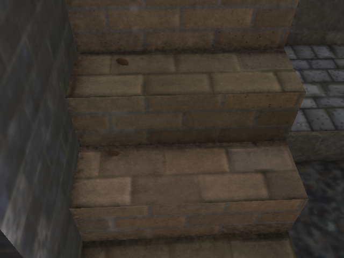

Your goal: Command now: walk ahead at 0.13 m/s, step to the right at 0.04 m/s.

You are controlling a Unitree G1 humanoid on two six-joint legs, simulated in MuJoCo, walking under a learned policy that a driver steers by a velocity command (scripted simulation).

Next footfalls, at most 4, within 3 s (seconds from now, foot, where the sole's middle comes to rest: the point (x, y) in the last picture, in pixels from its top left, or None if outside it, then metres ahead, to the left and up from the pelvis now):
none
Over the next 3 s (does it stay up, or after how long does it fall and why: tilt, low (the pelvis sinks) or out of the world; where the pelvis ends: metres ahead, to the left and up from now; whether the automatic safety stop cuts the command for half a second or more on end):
stays up -0.01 0.01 0.00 its command is cut before an obstacle from the start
